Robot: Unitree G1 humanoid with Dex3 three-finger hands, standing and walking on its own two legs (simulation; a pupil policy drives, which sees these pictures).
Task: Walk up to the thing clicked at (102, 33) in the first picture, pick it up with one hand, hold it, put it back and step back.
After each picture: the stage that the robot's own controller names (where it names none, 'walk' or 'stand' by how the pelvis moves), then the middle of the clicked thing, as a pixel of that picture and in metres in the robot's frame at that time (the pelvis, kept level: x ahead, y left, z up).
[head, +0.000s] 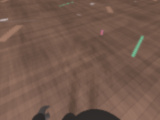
stand; (101, 32) +2.23 -0.33 -0.72
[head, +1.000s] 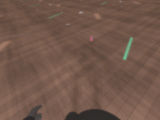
walk; (91, 38) +2.11 +0.10 -0.70
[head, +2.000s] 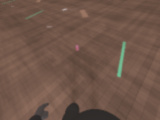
walk; (77, 47) +1.45 +0.35 -0.72
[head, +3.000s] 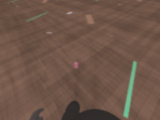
walk; (76, 65) +0.96 +0.29 -0.72
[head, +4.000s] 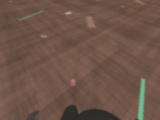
walk; (73, 82) +0.58 +0.22 -0.69
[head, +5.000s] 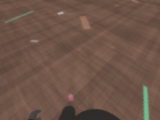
stand; (70, 97) +0.35 +0.18 -0.69
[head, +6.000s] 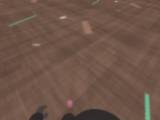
stand; (70, 103) +0.30 +0.18 -0.72
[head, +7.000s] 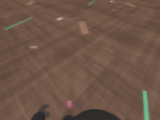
stand; (69, 104) +0.30 +0.20 -0.73
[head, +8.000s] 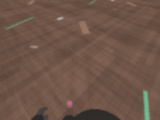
stand; (70, 104) +0.30 +0.20 -0.73
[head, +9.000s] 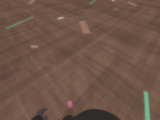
stand; (70, 104) +0.29 +0.19 -0.73
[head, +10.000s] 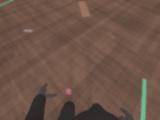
go down; (68, 91) +0.32 +0.19 -0.67
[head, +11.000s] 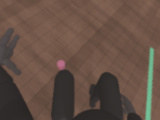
go down; (61, 65) +0.40 +0.20 -0.30
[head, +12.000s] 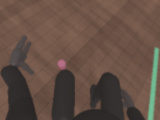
close in; (62, 64) +0.40 +0.19 -0.30
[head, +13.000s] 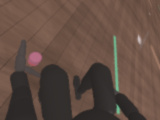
close in; (34, 59) +0.39 +0.22 -0.22
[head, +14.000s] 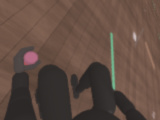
close; (30, 59) +0.38 +0.23 -0.22
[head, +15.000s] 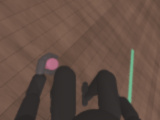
lift; (50, 64) +0.33 +0.23 -0.14
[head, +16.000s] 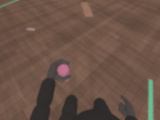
lift; (64, 73) +0.32 +0.17 +0.03
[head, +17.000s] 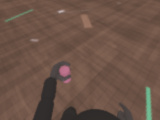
hold; (65, 74) +0.32 +0.16 +0.01
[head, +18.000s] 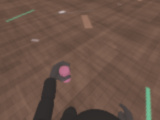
hold; (65, 74) +0.32 +0.17 +0.01
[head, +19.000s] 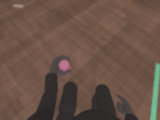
crouch; (65, 67) +0.37 +0.17 -0.07
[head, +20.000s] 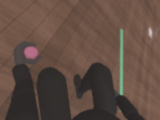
lower; (32, 55) +0.41 +0.23 -0.22
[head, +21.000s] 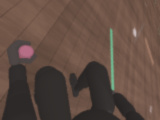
lower; (25, 53) +0.41 +0.24 -0.23
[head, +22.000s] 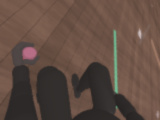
lower; (29, 55) +0.40 +0.24 -0.22
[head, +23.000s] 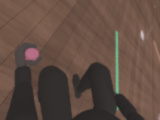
lower; (31, 55) +0.40 +0.24 -0.22
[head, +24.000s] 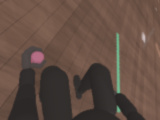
loosen; (37, 59) +0.38 +0.22 -0.22
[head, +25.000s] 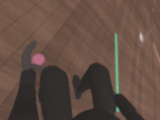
withdraw; (37, 61) +0.38 +0.21 -0.23
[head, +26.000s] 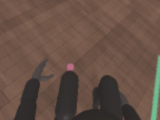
walk; (70, 68) +0.39 +0.15 -0.33
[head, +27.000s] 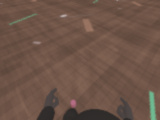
stand; (73, 103) +0.31 +0.13 -0.66
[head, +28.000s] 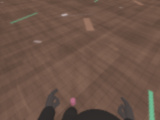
stand; (73, 101) +0.32 +0.14 -0.66
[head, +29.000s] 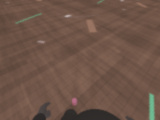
stand; (74, 101) +0.32 +0.13 -0.70
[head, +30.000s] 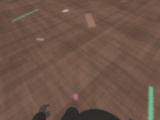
walk; (75, 97) +0.34 +0.14 -0.71
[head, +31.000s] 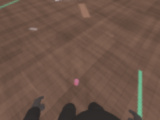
walk; (76, 82) +0.49 +0.10 -0.71
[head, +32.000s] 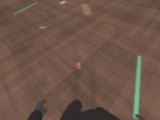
walk; (78, 65) +0.79 +0.20 -0.69
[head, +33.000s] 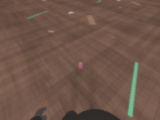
stand; (80, 65) +0.98 +0.15 -0.71
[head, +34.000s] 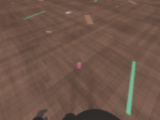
stand; (79, 65) +0.97 +0.17 -0.72
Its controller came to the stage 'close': yes
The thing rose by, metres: 0.72
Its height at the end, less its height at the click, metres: +0.00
